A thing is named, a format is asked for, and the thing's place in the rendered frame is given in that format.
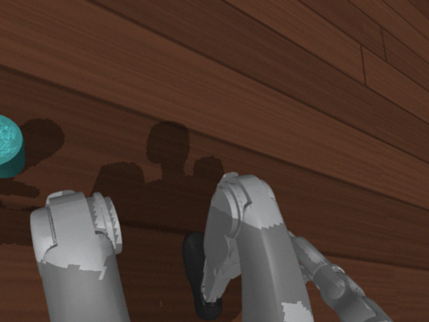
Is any right robot hand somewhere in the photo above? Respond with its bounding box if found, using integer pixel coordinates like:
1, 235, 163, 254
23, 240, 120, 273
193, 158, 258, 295
288, 231, 331, 284

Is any right robot foot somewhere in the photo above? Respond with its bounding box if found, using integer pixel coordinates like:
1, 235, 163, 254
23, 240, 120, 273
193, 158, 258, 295
182, 231, 223, 321

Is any right robot arm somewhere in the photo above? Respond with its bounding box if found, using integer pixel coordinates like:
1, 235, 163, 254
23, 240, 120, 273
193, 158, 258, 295
313, 264, 393, 322

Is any cup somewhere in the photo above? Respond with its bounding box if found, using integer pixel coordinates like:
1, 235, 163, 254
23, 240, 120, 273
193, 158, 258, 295
0, 115, 25, 178

